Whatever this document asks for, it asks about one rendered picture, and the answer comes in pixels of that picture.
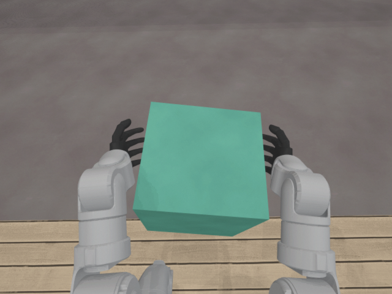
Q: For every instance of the left robot forearm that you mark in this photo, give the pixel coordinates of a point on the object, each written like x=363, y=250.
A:
x=103, y=240

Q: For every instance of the carton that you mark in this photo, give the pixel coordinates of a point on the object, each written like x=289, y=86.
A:
x=202, y=171

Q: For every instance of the left robot thigh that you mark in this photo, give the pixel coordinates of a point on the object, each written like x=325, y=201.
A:
x=156, y=279

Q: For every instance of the robot left hand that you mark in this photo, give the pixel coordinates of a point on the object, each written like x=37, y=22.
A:
x=119, y=138

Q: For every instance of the robot right hand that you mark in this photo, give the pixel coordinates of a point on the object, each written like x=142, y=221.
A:
x=281, y=143

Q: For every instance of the left robot shin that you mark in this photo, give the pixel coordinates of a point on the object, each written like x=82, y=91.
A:
x=159, y=262

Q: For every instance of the right robot forearm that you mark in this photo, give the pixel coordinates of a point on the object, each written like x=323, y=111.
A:
x=305, y=212

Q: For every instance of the left robot upper arm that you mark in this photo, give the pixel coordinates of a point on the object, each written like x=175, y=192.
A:
x=108, y=283

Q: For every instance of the right robot upper arm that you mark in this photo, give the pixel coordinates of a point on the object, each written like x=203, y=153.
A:
x=291, y=285

